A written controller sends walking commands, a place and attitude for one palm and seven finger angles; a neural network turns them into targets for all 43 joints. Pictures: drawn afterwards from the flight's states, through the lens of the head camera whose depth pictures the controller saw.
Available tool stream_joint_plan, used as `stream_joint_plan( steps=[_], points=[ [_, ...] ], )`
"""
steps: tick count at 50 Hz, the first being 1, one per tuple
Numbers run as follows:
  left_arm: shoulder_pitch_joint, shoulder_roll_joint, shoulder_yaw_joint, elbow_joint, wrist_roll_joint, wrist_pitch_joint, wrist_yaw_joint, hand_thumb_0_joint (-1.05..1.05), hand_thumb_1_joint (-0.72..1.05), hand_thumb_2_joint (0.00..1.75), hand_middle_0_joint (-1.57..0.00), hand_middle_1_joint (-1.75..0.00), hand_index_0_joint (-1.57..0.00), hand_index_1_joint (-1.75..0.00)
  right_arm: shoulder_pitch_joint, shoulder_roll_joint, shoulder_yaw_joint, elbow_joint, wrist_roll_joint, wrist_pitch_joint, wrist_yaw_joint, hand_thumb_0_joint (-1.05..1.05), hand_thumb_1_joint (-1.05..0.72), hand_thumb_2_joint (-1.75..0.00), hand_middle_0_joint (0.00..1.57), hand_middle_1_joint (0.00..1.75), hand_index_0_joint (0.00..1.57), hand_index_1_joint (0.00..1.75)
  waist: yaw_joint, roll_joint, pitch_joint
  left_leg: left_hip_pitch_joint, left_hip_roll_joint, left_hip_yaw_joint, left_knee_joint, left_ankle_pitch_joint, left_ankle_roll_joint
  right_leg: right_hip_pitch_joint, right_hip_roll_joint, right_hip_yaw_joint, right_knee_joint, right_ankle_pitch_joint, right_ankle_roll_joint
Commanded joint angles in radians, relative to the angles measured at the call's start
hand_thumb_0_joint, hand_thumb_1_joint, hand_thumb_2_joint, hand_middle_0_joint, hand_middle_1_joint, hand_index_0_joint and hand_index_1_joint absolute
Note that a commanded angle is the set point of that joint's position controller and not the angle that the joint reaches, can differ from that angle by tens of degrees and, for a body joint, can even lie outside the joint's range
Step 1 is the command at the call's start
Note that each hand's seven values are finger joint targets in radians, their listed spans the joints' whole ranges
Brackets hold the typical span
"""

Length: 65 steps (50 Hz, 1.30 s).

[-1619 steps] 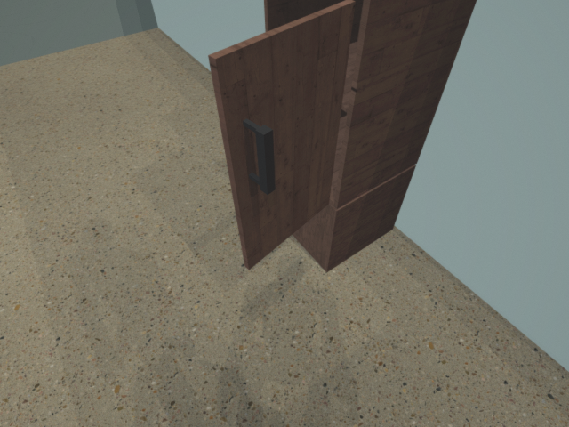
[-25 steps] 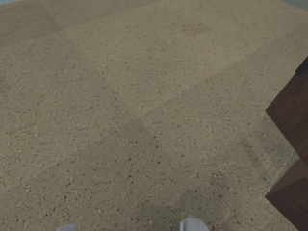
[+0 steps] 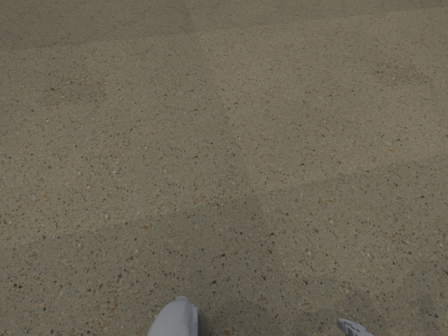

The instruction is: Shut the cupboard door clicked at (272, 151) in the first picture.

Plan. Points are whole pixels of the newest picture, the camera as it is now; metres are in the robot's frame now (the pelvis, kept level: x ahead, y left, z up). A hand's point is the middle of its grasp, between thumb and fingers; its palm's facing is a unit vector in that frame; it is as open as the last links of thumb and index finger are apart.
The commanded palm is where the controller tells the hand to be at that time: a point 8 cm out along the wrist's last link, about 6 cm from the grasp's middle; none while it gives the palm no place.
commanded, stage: walk to a spot facing it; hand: left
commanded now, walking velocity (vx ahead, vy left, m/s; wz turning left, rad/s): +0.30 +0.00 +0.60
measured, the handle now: out of the picture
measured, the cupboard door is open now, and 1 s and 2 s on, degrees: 66 66 66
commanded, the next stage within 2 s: turn to face it in 0.22 s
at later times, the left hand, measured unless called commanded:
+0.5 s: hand (130, 256) +0.28 +0.24 -0.15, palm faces +0.12 -0.97 -0.19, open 7.4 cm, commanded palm none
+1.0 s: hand (133, 226) +0.36 +0.26 -0.18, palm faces -0.08 -0.98 -0.21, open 7.4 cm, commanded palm none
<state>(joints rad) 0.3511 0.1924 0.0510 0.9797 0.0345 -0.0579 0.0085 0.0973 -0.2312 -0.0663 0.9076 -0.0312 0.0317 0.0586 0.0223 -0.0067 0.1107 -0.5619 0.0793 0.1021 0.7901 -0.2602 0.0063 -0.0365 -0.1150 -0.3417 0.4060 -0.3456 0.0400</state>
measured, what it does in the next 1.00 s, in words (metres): walks ahead: left foot, then right foot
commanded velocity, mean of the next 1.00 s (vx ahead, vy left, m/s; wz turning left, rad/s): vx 0.07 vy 0.00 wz -0.30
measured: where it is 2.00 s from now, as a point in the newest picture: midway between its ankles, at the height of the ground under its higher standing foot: (213, 301)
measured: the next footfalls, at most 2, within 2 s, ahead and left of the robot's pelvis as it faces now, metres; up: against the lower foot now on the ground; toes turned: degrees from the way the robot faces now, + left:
left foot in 0.08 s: +0.18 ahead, +0.11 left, +0.00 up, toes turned +10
right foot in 0.58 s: +0.32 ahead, -0.08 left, +0.00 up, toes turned +0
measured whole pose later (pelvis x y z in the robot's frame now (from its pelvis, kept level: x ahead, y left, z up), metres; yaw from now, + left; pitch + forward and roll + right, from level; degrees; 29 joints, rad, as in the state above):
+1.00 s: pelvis +0.27 +0.06 -0.01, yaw -9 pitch +1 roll -1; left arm 0.22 0.23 0.09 0.93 0.02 0.07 -0.01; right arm 0.13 -0.19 -0.03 0.88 -0.02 0.00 -0.03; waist 0.03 -0.04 0.06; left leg -0.31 0.04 0.04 0.59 -0.27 -0.01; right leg -0.40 0.06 0.09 0.75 -0.43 0.02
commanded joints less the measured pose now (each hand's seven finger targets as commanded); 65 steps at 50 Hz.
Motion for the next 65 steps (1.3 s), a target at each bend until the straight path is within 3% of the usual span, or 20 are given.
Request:
stream_joint_plan(
  steps=[1, 3, 4, 5, 6, 10, 17, 24, 27, 28, 30, 31, 36, 45, 46, 47, 48, 53, 61, 65],
  points=[
    [0.038, 0.206, 0.05, -0.049, -0.003, -0.016, 0.005, 0.0, 0.9, 0.9, -0.2, -0.3, -0.2, -0.3, -0.016, -0.046, 0.002, -0.103, 0.002, -0.043, 0.005, 0.0, -0.9, -0.9, 0.2, 0.3, 0.2, 0.3, -0.037, -0.133, -0.079, 0.144, -0.067, 0.062, -0.119, -0.067, 0.051, 0.05, -0.282, 0.091, 0.052, 0.732, -0.1],
    [0.006, 0.22, 0.052, -0.072, -0.014, -0.008, -0.004, 0.0, 0.9, 0.9, -0.2, -0.3, -0.2, -0.3, 0.233, -0.15, -0.028, -0.047, -0.006, -0.048, -0.012, 0.0, -0.9, -0.9, 0.2, 0.3, 0.2, 0.3, -0.172, -0.009, -0.228, 0.608, -0.065, 0.001, -0.25, 0.008, 0.095, -0.196, -0.218, 0.025, 0.46, 0.57, -0.04],
    [-0.004, 0.162, 0.046, -0.124, -0.024, 0.0, -0.023, 0.0, 0.9, 0.9, -0.2, -0.3, -0.2, -0.3, 0.351, -0.307, -0.066, -0.027, -0.015, -0.054, -0.026, 0.0, -0.9, -0.9, 0.2, 0.3, 0.2, 0.3, -0.21, 0.304, -0.309, 0.828, 0.258, -0.533, -0.347, 0.087, 0.238, -0.557, -0.026, 0.05, 0.829, -0.144, 0.032],
    [-0.131, 0.175, 0.032, -0.192, -0.022, 0.005, -0.019, 0.0, 0.9, 0.9, -0.2, -0.3, -0.2, -0.3, 0.399, -0.351, -0.069, -0.007, 0.006, -0.05, -0.042, 0.0, -0.9, -0.9, 0.2, 0.3, 0.2, 0.3, -0.227, 0.172, -0.309, 0.821, 0.369, -0.706, -0.45, 0.195, 0.306, -0.694, 0.002, 0.238, 0.944, -0.267, 0.016],
    [-0.174, 0.169, 0.036, -0.208, -0.021, 0.007, -0.007, 0.0, 0.9, 0.9, -0.2, -0.3, -0.2, -0.3, 0.343, -0.326, -0.058, -0.029, 0.007, -0.053, -0.053, 0.0, -0.9, -0.9, 0.2, 0.3, 0.2, 0.3, -0.183, 0.031, -0.266, 0.685, 0.375, -0.657, -0.467, 0.125, 0.274, -0.695, -0.023, 0.298, 0.995, -0.197, 0.008],
    [-0.038, 0.122, 0.043, -0.108, 0.001, 0.04, -0.022, 0.0, 0.9, 0.9, -0.2, -0.3, -0.2, -0.3, 0.105, -0.165, -0.005, -0.084, 0.007, -0.078, -0.066, 0.0, -0.9, -0.9, 0.2, 0.3, 0.2, 0.3, -0.044, 0.128, -0.14, 0.367, 0.169, -0.351, -0.53, 0.07, 0.165, -0.552, -0.06, 0.339, 0.814, 0.016, 0.024],
    [-0.117, 0.096, 0.029, -0.126, -0.002, 0.058, -0.02, 0.0, 0.9, 0.9, -0.2, -0.3, -0.2, -0.3, 0.185, -0.11, 0.002, -0.018, 0.015, -0.084, -0.072, 0.0, -0.9, -0.9, 0.2, 0.3, 0.2, 0.3, -0.028, 0.069, -0.11, 0.419, 0.128, -0.29, -0.566, 0.255, 0.177, -0.581, -0.021, 0.339, 0.622, 0.172, 0.045],
    [-0.188, 0.047, -0.009, -0.1, -0.011, 0.058, -0.007, 0.0, 0.9, 0.9, -0.2, -0.3, -0.2, -0.3, 0.262, -0.064, 0.014, 0.08, 0.007, -0.077, -0.09, 0.0, -0.9, -0.9, 0.2, 0.3, 0.2, 0.3, -0.045, 0.116, -0.07, 0.458, 0.148, -0.131, -0.456, 0.605, 0.145, -0.364, 0.064, 0.296, 0.283, 0.164, -0.013],
    [-0.113, 0.07, 0.01, -0.087, -0.01, 0.058, -0.011, 0.0, 0.9, 0.9, -0.2, -0.3, -0.2, -0.3, 0.232, -0.075, 0.004, 0.084, 0.011, -0.058, -0.099, 0.0, -0.9, -0.9, 0.2, 0.3, 0.2, 0.3, -0.007, 0.093, -0.074, 0.439, 0.154, -0.091, -0.309, 0.542, 0.104, -0.215, 0.092, 0.282, 0.149, 0.221, -0.033],
    [-0.056, 0.097, 0.019, -0.073, -0.008, 0.053, -0.011, 0.0, 0.9, 0.9, -0.2, -0.3, -0.2, -0.3, 0.227, -0.071, 0.004, 0.082, 0.018, -0.055, -0.097, 0.0, -0.9, -0.9, 0.2, 0.3, 0.2, 0.3, 0.019, 0.038, -0.097, 0.385, 0.119, -0.065, -0.208, 0.448, 0.072, -0.109, 0.077, 0.312, 0.078, 0.359, -0.041],
    [0.082, 0.211, 0.046, -0.035, -0.007, 0.035, 0.001, 0.0, 0.9, 0.9, -0.2, -0.3, -0.2, -0.3, 0.231, -0.023, 0.003, 0.048, 0.03, -0.053, -0.092, 0.0, -0.9, -0.9, 0.2, 0.3, 0.2, 0.3, 0.047, -0.227, -0.191, 0.077, -0.106, 0.046, 0.248, -0.33, -0.031, 0.133, -0.269, 0.734, -0.005, 0.933, -0.267],
    [0.065, 0.197, 0.049, -0.044, -0.017, 0.041, 0.015, 0.0, 0.9, 0.9, -0.2, -0.3, -0.2, -0.3, 0.212, -0.037, 0.004, 0.038, 0.026, -0.039, -0.102, 0.0, -0.9, -0.9, 0.2, 0.3, 0.2, 0.3, 0.035, -0.211, -0.213, 0.047, -0.071, -0.083, 0.353, -0.409, -0.04, 0.096, -0.29, 0.792, -0.036, 0.913, -0.323],
    [-0.118, 0.141, 0.057, -0.101, -0.008, 0.055, 0.028, 0.0, 0.9, 0.9, -0.2, -0.3, -0.2, -0.3, 0.153, -0.008, 0.008, 0.024, 0.017, -0.014, -0.09, 0.0, -0.9, -0.9, 0.2, 0.3, 0.2, 0.3, -0.026, -0.059, -0.196, 0.087, -0.016, -0.115, 0.288, -0.212, -0.063, -0.117, -0.132, 0.617, -0.056, 0.589, -0.255],
    [-0.178, 0.19, 0.076, -0.138, -0.012, 0.086, 0.001, 0.0, 0.9, 0.9, -0.2, -0.3, -0.2, -0.3, 0.179, -0.049, 0.002, -0.025, 0.027, -0.029, -0.095, 0.0, -0.9, -0.9, 0.2, 0.3, 0.2, 0.3, -0.063, -0.146, -0.182, 0.392, -0.073, -0.087, -0.28, -0.002, -0.064, -0.306, -0.026, 0.675, 0.026, 0.335, -0.153],
    [-0.186, 0.157, 0.067, -0.152, -0.018, 0.09, -0.002, 0.0, 0.9, 0.9, -0.2, -0.3, -0.2, -0.3, 0.205, -0.091, -0.006, -0.024, 0.024, -0.039, -0.098, 0.0, -0.9, -0.9, 0.2, 0.3, 0.2, 0.3, -0.074, -0.039, -0.189, 0.494, 0.006, -0.152, -0.407, 0.019, -0.044, -0.399, 0.041, 0.619, 0.101, 0.213, -0.105],
    [-0.164, 0.102, 0.057, -0.176, -0.028, 0.094, -0.011, 0.0, 0.9, 0.9, -0.2, -0.3, -0.2, -0.3, 0.208, -0.192, -0.02, -0.04, 0.006, -0.048, -0.101, 0.0, -0.9, -0.9, 0.2, 0.3, 0.2, 0.3, -0.07, 0.257, -0.177, 0.557, 0.247, -0.399, -0.505, 0.101, 0.047, -0.544, 0.182, 0.479, 0.293, -0.058, -0.045],
    [-0.191, 0.122, 0.054, -0.198, -0.022, 0.09, -0.018, 0.0, 0.9, 0.9, -0.2, -0.3, -0.2, -0.3, 0.213, -0.229, -0.025, -0.059, 0.001, -0.039, -0.104, 0.0, -0.9, -0.9, 0.2, 0.3, 0.2, 0.3, -0.081, 0.274, -0.148, 0.474, 0.4, -0.497, -0.525, 0.204, 0.154, -0.547, 0.167, 0.373, 0.503, -0.27, -0.015],
    [-0.181, 0.127, 0.054, -0.166, -0.017, 0.113, -0.042, 0.0, 0.9, 0.9, -0.2, -0.3, -0.2, -0.3, 0.088, -0.168, -0.004, -0.097, -0.003, -0.037, -0.105, 0.0, -0.9, -0.9, 0.2, 0.3, 0.2, 0.3, -0.022, 0.16, -0.12, 0.454, 0.256, -0.166, -0.432, 0.511, 0.135, -0.519, 0.084, 0.337, 0.7, -0.137, 0.021],
    [-0.258, 0.12, 0.039, -0.207, -0.013, 0.114, -0.052, 0.0, 0.9, 0.9, -0.2, -0.3, -0.2, -0.3, 0.146, -0.201, -0.023, -0.069, -0.001, -0.027, -0.088, 0.0, -0.9, -0.9, 0.2, 0.3, 0.2, 0.3, -0.062, 0.231, -0.121, 0.462, 0.274, -0.056, -0.391, 0.466, 0.115, -0.381, 0.098, 0.248, 0.408, -0.091, 0.006],
    [-0.154, 0.154, 0.044, -0.179, -0.015, 0.095, -0.048, 0.0, 0.9, 0.9, -0.2, -0.3, -0.2, -0.3, 0.106, -0.224, -0.032, -0.075, 0.009, -0.02, -0.08, 0.0, -0.9, -0.9, 0.2, 0.3, 0.2, 0.3, 0.004, 0.176, -0.178, 0.398, 0.235, 0.027, -0.193, 0.403, 0.029, -0.138, 0.114, 0.228, 0.068, 0.15, -0.03]
  ],
)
